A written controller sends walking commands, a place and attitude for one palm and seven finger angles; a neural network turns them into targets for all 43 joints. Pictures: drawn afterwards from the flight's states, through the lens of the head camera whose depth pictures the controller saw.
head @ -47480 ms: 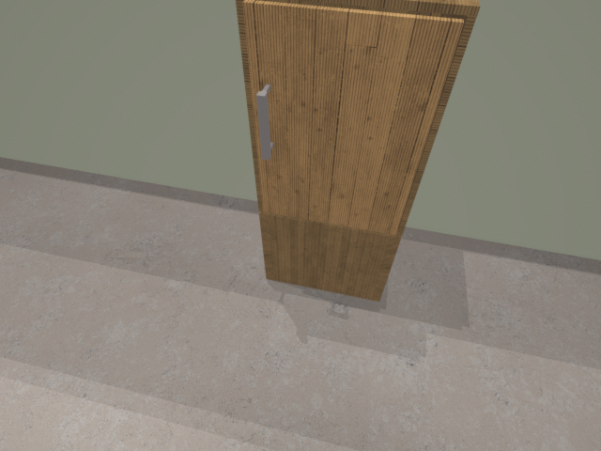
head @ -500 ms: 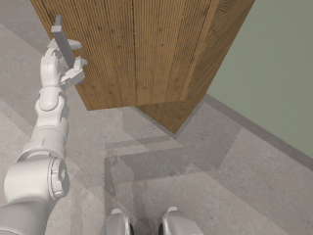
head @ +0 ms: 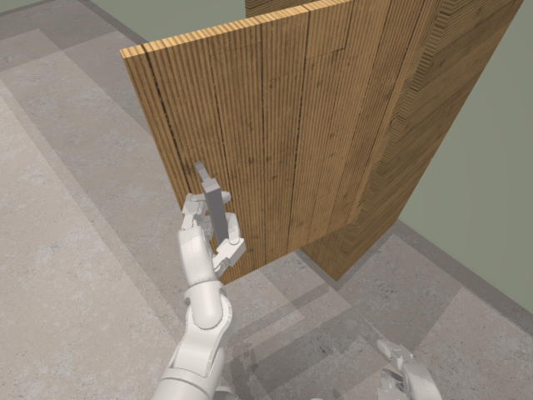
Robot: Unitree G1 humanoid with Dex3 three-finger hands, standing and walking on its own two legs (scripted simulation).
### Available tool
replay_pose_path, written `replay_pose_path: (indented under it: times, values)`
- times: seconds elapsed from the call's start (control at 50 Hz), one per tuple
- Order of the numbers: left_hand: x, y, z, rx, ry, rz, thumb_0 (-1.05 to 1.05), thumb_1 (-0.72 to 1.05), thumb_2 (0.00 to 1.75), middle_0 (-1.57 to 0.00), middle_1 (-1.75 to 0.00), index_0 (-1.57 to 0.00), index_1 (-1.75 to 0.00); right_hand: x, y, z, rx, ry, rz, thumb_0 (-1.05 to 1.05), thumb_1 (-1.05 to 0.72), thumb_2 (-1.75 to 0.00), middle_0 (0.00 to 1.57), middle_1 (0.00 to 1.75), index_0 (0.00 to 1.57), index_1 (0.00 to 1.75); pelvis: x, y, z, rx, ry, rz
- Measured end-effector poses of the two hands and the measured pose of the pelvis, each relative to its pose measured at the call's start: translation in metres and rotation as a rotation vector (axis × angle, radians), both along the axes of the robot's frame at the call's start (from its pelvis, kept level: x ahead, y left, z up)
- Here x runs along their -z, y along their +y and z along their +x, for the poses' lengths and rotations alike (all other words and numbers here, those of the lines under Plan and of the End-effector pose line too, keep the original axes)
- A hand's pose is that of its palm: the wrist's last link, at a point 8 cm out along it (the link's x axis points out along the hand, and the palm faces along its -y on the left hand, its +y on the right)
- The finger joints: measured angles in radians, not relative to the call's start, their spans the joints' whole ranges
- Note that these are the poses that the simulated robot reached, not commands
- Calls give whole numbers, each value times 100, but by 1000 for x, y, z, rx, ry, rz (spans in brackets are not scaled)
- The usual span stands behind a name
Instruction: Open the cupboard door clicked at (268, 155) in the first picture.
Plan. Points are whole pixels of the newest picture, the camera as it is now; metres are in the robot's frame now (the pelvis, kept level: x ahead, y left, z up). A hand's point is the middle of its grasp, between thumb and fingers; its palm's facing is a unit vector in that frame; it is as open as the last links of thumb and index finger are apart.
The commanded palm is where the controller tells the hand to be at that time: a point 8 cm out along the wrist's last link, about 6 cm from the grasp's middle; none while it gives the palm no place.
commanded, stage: pull the door open along its arc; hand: left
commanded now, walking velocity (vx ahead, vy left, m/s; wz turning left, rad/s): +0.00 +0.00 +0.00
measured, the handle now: (213, 212) +0.38 +0.10 +0.06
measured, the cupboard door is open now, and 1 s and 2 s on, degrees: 75 86 85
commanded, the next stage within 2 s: open thumb and fingers to let go in 0.20 s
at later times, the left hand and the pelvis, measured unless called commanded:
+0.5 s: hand (263, 272) +0.29 +0.02 +0.06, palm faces +0.35 -0.94 -0.03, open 6.8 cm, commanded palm +0.24 +0.06 +0.05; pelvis -0.01 -0.05 +0.00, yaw +4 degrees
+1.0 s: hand (258, 277) +0.28 +0.03 +0.06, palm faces +0.31 -0.95 -0.01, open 14.3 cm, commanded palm +0.24 +0.07 +0.05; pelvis -0.02 -0.04 +0.00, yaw +2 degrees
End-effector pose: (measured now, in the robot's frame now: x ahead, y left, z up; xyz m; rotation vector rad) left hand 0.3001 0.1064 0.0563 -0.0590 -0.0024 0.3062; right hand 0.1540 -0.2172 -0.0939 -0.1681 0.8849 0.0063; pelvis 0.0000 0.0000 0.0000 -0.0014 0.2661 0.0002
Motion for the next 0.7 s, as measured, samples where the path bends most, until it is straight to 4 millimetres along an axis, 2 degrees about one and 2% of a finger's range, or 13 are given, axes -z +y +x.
replay_pose_path:
  times: [0.12,0.24,0.36,0.48,0.58,0.7]
  values:
    - [-5,-22,-29,40,45,62,3,67,72,-34,-130,-36,-133,-12,7,21,-19,-94,41,0,-90,-90,20,30,20,30,-3,-14,-2,-11,-46,12]
    - [-8,-43,-54,94,85,63,3,66,71,-32,-126,-37,-133,-23,-4,25,-17,-144,58,1,-90,-90,20,30,20,30,-9,-30,-1,-24,-85,22]
    - [-6,-48,-54,33,68,84,2,64,75,-34,-129,-36,-133,-12,-27,21,-38,-125,11,1,-90,-90,20,30,20,30,-4,-42,-8,-51,-79,28]
    - [-2,-43,-50,-47,66,76,0,55,75,-36,-131,-38,-132,5,-44,7,-31,-62,-8,1,-90,-90,20,30,20,30,0,-51,-14,-57,-56,42]
    - [-2,-40,-55,-79,68,68,0,38,68,-36,-130,-38,-130,13,-50,-7,-13,-27,0,1,-90,-90,20,30,20,30,-1,-55,-15,-49,-53,50]
    - [-1,-38,-56,-81,44,60,0,5,54,-34,-126,-35,-126,18,-53,-17,3,-12,-4,1,-90,-90,20,30,20,30,1,-55,-18,-42,-47,50]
